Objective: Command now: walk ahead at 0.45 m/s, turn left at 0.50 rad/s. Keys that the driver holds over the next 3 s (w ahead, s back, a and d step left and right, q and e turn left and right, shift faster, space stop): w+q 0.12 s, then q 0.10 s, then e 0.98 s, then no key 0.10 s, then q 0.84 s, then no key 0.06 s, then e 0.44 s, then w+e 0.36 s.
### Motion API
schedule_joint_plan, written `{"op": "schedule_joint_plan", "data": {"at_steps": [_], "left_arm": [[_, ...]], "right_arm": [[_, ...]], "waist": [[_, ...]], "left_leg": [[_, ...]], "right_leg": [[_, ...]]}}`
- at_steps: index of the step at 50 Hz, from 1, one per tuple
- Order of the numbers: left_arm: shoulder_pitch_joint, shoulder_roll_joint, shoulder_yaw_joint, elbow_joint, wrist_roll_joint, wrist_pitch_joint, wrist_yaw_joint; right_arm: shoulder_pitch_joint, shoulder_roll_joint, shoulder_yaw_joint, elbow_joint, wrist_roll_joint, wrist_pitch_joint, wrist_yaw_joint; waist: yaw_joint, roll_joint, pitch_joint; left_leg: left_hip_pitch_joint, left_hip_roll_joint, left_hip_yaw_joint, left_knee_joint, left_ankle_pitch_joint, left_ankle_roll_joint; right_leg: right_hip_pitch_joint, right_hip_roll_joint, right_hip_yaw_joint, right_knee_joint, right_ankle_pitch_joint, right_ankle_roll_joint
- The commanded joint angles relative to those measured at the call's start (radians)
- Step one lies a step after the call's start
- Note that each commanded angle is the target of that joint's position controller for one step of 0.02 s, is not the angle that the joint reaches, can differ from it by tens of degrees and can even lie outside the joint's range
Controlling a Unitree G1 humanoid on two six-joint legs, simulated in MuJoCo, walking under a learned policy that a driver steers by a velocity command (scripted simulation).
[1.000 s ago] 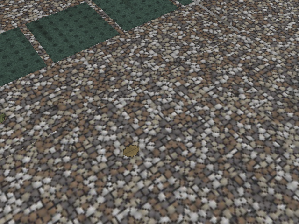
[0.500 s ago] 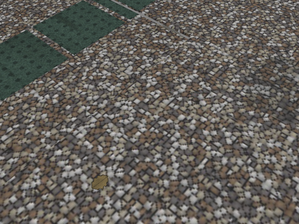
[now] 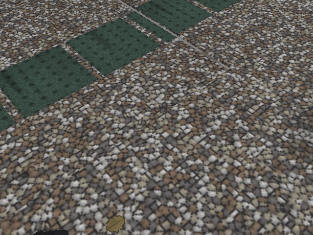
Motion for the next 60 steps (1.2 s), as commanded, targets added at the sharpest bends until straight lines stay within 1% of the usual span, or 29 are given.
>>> {"op": "schedule_joint_plan", "data": {"at_steps": [1, 4, 10, 13, 15, 16, 17, 18, 19, 20, 21, 22, 23, 24, 26, 29, 32, 36, 39, 40, 41, 42, 43, 44, 45, 46, 48, 53, 60], "left_arm": [[0.174, 0.125, 0.042, 0.001, 0.009, -0.001, 0.008], [0.121, 0.097, 0.032, 0.022, 0.014, 0.001, 0.011], [0.074, 0.166, 0.047, 0.061, 0.007, 0.012, 0.030], [0.133, 0.198, 0.051, 0.099, -0.018, 0.019, 0.033], [0.139, 0.220, 0.054, 0.117, -0.035, 0.024, 0.028], [0.130, 0.214, 0.050, 0.124, -0.039, 0.026, 0.025], [0.159, 0.185, 0.037, 0.131, -0.032, 0.024, 0.021], [0.213, 0.102, 0.003, 0.105, 0.017, 0.020, 0.011], [0.367, 0.066, -0.023, 0.151, -0.001, 0.027, 0.000], [0.300, 0.195, 0.015, 0.171, -0.032, 0.041, 0.001], [0.215, 0.190, 0.015, 0.137, -0.046, 0.056, 0.004], [0.184, 0.153, 0.007, 0.138, -0.032, 0.076, 0.019], [0.192, 0.146, 0.010, 0.149, -0.018, 0.101, 0.034], [0.237, 0.135, 0.011, 0.166, -0.013, 0.125, 0.043], [0.266, 0.125, 0.016, 0.165, -0.006, 0.148, 0.059], [0.191, 0.126, 0.022, 0.122, -0.001, 0.157, 0.067], [0.124, 0.118, 0.021, 0.086, 0.001, 0.163, 0.056], [0.096, 0.121, 0.025, 0.061, -0.001, 0.166, 0.033], [0.152, 0.118, 0.032, 0.071, 0.000, 0.164, 0.015], [0.187, 0.145, 0.043, 0.081, 0.008, 0.163, 0.016], [0.210, 0.236, 0.067, 0.072, 0.009, 0.159, 0.030], [0.181, 0.337, 0.082, 0.037, 0.018, 0.151, 0.038], [0.184, 0.298, 0.073, 0.026, 0.046, 0.125, 0.030], [0.138, 0.275, 0.064, 0.022, 0.044, 0.103, 0.029], [0.077, 0.251, 0.062, 0.010, 0.020, 0.093, 0.031], [0.039, 0.215, 0.050, 0.001, -0.001, 0.094, 0.036], [0.044, 0.189, 0.037, -0.007, -0.001, 0.099, 0.047], [0.086, 0.220, 0.051, -0.014, -0.005, 0.116, 0.063], [0.033, 0.235, 0.058, -0.049, -0.007, 0.138, 0.046]], "right_arm": [[-0.096, -0.115, -0.026, -0.109, 0.000, -0.029, 0.007], [-0.153, -0.064, -0.017, -0.130, -0.005, -0.021, 0.026], [-0.286, -0.018, 0.008, -0.194, -0.027, -0.024, 0.055], [-0.336, -0.027, 0.004, -0.223, -0.025, -0.025, 0.076], [-0.277, -0.064, -0.015, -0.214, -0.034, -0.028, 0.075], [-0.178, -0.094, -0.032, -0.181, -0.042, -0.031, 0.068], [-0.105, -0.143, -0.049, -0.160, -0.053, -0.030, 0.053], [-0.025, -0.233, -0.057, -0.162, -0.087, -0.023, 0.030], [-0.061, -0.199, -0.027, -0.183, -0.093, -0.019, 0.031], [-0.077, -0.155, -0.024, -0.188, -0.072, -0.009, 0.041], [-0.149, -0.135, -0.014, -0.173, -0.055, -0.009, 0.047], [-0.219, -0.091, 0.000, -0.159, -0.045, -0.014, 0.049], [-0.280, -0.060, 0.009, -0.154, -0.050, -0.017, 0.048], [-0.320, -0.072, 0.003, -0.147, -0.065, -0.020, 0.047], [-0.374, -0.088, -0.007, -0.144, -0.076, -0.029, 0.038], [-0.363, -0.100, -0.017, -0.116, -0.065, -0.025, 0.010], [-0.361, -0.111, -0.025, -0.095, -0.057, -0.007, -0.012], [-0.358, -0.133, -0.036, -0.074, -0.045, 0.017, -0.012], [-0.378, -0.141, -0.040, -0.059, -0.019, 0.034, -0.009], [-0.342, -0.114, -0.036, -0.039, -0.013, 0.039, -0.008], [-0.303, -0.066, -0.027, -0.033, -0.031, 0.044, -0.003], [-0.377, -0.056, -0.022, -0.095, -0.054, 0.039, -0.007], [-0.455, -0.088, -0.032, -0.108, -0.055, 0.036, -0.012], [-0.435, -0.098, -0.038, -0.101, -0.037, 0.038, -0.012], [-0.399, -0.103, -0.045, -0.075, -0.037, 0.041, -0.018], [-0.387, -0.120, -0.051, -0.063, -0.046, 0.042, -0.025], [-0.375, -0.106, -0.051, -0.059, -0.047, 0.036, -0.024], [-0.413, -0.066, -0.033, -0.071, -0.033, 0.024, -0.015], [-0.388, -0.093, -0.035, -0.072, -0.023, 0.005, 0.010]], "waist": [[0.118, -0.151, 0.028], [0.088, -0.155, 0.084], [0.086, -0.122, 0.101], [0.094, -0.122, 0.057], [0.040, -0.123, 0.009], [-0.022, -0.101, -0.044], [-0.060, -0.066, -0.096], [-0.048, 0.148, -0.252], [0.006, 0.250, -0.495], [-0.046, 0.097, -0.477], [-0.011, 0.087, -0.309], [0.026, 0.035, -0.191], [0.061, 0.054, -0.131], [0.093, 0.081, -0.103], [0.115, 0.102, -0.076], [0.092, 0.085, -0.059], [0.074, 0.078, -0.046], [0.064, 0.072, -0.039], [0.110, 0.064, -0.048], [0.116, 0.022, -0.035], [0.092, -0.196, -0.011], [0.089, -0.382, 0.038], [0.137, -0.258, -0.012], [0.099, -0.216, -0.018], [0.068, -0.158, -0.020], [0.057, -0.150, -0.024], [0.049, -0.146, -0.062], [0.080, -0.152, -0.072], [0.085, -0.195, -0.062]], "left_leg": [[-0.542, 0.085, 0.007, 0.310, 0.083, 0.000], [-0.503, 0.124, 0.038, 0.279, 0.204, -0.015], [-0.346, 0.102, 0.142, -0.076, 0.431, -0.048], [-0.196, 0.059, 0.164, -0.215, 0.473, -0.009], [-0.076, 0.011, 0.172, -0.295, 0.442, 0.041], [0.068, -0.013, 0.186, -0.370, 0.520, 0.072], [0.248, 0.011, 0.174, -0.398, 0.710, 0.096], [0.566, 0.286, -0.082, -0.284, 1.278, 0.195], [0.701, 0.522, -0.382, -0.326, 1.342, 0.378], [0.571, 0.440, -0.290, -0.383, 1.141, 0.334], [0.466, 0.383, -0.175, -0.422, 0.965, 0.280], [0.320, 0.333, -0.106, -0.472, 0.817, 0.237], [0.181, 0.299, -0.046, -0.523, 0.698, 0.211], [0.049, 0.277, 0.009, -0.575, 0.631, 0.205], [-0.036, 0.280, 0.063, -0.628, 0.546, 0.221], [-0.008, 0.313, 0.087, -0.658, 0.400, 0.228], [0.029, 0.333, 0.108, -0.672, 0.310, 0.224], [0.076, 0.352, 0.145, -0.643, 0.309, 0.211], [0.086, 0.328, 0.203, -0.537, 0.318, 0.148], [0.049, 0.284, 0.245, -0.442, 0.275, 0.086], [-0.094, 0.174, 0.350, -0.184, 0.130, -0.017], [-0.365, 0.008, 0.316, 0.036, -0.176, -0.097], [-0.372, 0.010, 0.153, 0.214, -0.196, -0.086], [-0.383, 0.027, 0.111, 0.258, -0.101, -0.068], [-0.388, 0.041, 0.098, 0.251, -0.015, -0.063], [-0.389, 0.047, 0.092, 0.236, 0.039, -0.067], [-0.336, 0.026, 0.095, 0.253, 0.109, -0.082], [-0.299, 0.007, 0.082, 0.003, 0.156, -0.113], [-0.115, -0.029, 0.075, -0.223, 0.113, -0.100]], "right_leg": [[0.408, -0.352, 0.420, -0.247, -0.212, -0.170], [0.280, -0.286, 0.201, -0.289, 0.090, -0.146], [0.166, -0.241, -0.071, -0.265, 0.510, -0.129], [0.181, -0.262, -0.081, -0.215, 0.588, -0.111], [0.228, -0.271, -0.065, -0.116, 0.721, -0.100], [0.224, -0.243, -0.077, 0.001, 0.749, -0.079], [0.141, -0.194, -0.094, 0.158, 0.660, -0.039], [-0.095, -0.098, -0.107, 0.517, 0.042, 0.023], [-0.201, -0.005, 0.081, 0.802, -0.541, 0.063], [-0.193, -0.041, 0.170, 0.837, -0.499, 0.064], [-0.276, -0.078, 0.120, 0.806, -0.461, 0.062], [-0.279, -0.117, 0.095, 0.728, -0.403, 0.072], [-0.214, -0.140, 0.088, 0.670, -0.344, 0.084], [-0.112, -0.131, 0.062, 0.667, -0.273, 0.099], [-0.071, -0.117, 0.032, 0.648, -0.228, 0.110], [-0.127, -0.140, 0.034, 0.584, -0.166, 0.093], [-0.141, -0.150, 0.016, 0.499, -0.139, 0.078], [-0.089, -0.130, -0.035, 0.371, -0.157, 0.048], [0.034, -0.084, -0.090, 0.139, -0.054, -0.005], [0.095, -0.067, -0.061, 0.035, 0.018, -0.040], [0.172, -0.223, 0.195, -0.110, 0.241, -0.114], [0.198, -0.417, 0.519, -0.158, 0.385, -0.300], [0.162, -0.411, 0.513, -0.176, 0.349, -0.347], [0.165, -0.363, 0.424, -0.169, 0.316, -0.299], [0.174, -0.312, 0.359, -0.151, 0.284, -0.240], [0.180, -0.293, 0.328, -0.142, 0.304, -0.208], [0.184, -0.260, 0.292, -0.123, 0.425, -0.206], [0.255, -0.232, 0.309, -0.091, 0.408, -0.207], [0.171, -0.211, 0.439, -0.043, 0.410, -0.214]]}}
Next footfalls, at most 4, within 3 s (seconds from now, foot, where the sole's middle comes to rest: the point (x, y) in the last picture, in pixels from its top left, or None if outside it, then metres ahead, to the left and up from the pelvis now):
0.34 left None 0.32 0.17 -0.77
0.80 right None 0.27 -0.07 -0.77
1.28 left None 0.35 0.14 -0.77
1.58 right None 0.24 -0.08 -0.77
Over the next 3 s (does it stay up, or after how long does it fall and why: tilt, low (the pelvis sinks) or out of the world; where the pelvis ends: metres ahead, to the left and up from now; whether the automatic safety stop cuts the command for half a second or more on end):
stays up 0.34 -0.01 -0.01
